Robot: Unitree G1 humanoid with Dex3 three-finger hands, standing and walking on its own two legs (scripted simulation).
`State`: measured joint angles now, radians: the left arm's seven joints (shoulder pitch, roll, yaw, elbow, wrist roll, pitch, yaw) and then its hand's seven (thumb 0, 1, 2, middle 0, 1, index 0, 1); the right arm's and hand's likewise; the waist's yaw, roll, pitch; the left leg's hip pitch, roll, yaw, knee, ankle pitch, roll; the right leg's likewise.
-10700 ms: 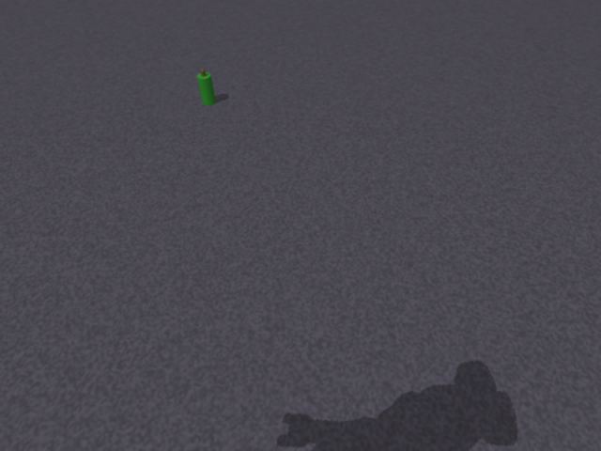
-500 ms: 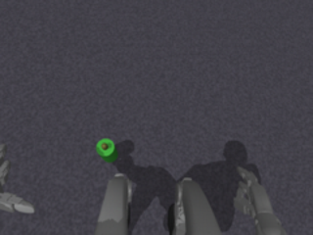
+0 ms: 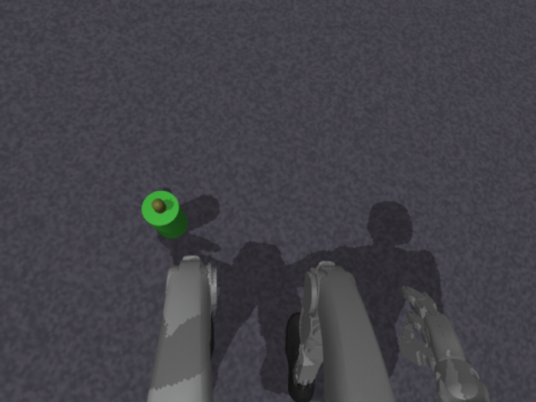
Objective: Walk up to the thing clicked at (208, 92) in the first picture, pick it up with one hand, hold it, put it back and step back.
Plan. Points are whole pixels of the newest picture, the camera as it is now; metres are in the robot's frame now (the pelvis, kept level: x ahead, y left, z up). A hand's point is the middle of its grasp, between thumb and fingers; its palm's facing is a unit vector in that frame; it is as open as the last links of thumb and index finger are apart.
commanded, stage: go down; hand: left
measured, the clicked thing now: (165, 214) +0.43 +0.23 -0.38
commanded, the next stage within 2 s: approach in 1.12 s
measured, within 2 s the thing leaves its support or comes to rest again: neither
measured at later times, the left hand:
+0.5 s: hand out of the picture +0.31 +0.42 -0.06, palm faces +0.22 -0.97 -0.11, open 17.7 cm
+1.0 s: hand out of the picture +0.32 +0.43 -0.07, palm faces +0.22 -0.97 -0.10, open 17.7 cm
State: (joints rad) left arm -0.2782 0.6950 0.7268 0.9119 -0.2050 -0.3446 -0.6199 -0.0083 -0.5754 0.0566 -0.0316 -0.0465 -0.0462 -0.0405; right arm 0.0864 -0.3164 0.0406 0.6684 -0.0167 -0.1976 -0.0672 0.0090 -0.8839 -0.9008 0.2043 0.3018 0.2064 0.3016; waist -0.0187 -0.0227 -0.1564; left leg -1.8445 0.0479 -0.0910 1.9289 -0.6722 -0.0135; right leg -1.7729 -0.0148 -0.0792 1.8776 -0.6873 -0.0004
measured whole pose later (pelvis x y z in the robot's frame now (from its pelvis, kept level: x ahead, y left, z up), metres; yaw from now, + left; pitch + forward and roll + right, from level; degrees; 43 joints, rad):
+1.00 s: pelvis -0.01 +0.00 -0.07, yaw -2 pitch +33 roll -7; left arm -0.43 0.84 0.84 1.00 -0.25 -0.34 -0.74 -0.01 -0.60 0.06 -0.04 -0.06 -0.05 -0.06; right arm 0.08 -0.35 0.09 0.68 -0.03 -0.21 -0.08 0.01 -0.89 -0.91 0.20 0.30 0.21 0.30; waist -0.03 -0.03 -0.12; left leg -2.06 0.04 -0.12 2.16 -0.69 -0.01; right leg -1.98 -0.01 -0.09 2.10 -0.70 0.00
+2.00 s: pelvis -0.03 +0.01 -0.20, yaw -9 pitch +18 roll -12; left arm -0.48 0.81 0.78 1.33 -0.32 -0.88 -0.64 -0.01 -0.61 0.05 -0.05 -0.10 -0.07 -0.09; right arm -0.12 -0.36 0.32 0.67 -0.22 -0.13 0.03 0.00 -0.90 -0.90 0.21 0.30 0.21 0.30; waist -0.14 -0.21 0.17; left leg -2.24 0.05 -0.27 2.61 -0.71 -0.02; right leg -2.13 0.04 -0.18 2.45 -0.67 0.03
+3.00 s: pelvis -0.04 +0.02 -0.21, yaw -12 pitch +12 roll -16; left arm -0.53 0.74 0.54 1.35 -0.16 -1.11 -0.11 -0.01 -0.11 0.36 -0.30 -0.29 -0.31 -0.29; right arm -0.18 -0.37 0.45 0.60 -0.33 -0.01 0.14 0.00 -0.87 -0.90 0.21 0.30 0.21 0.30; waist -0.20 -0.25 0.26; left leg -2.23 0.03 -0.36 2.68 -0.71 -0.01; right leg -2.07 0.07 -0.25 2.45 -0.64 0.06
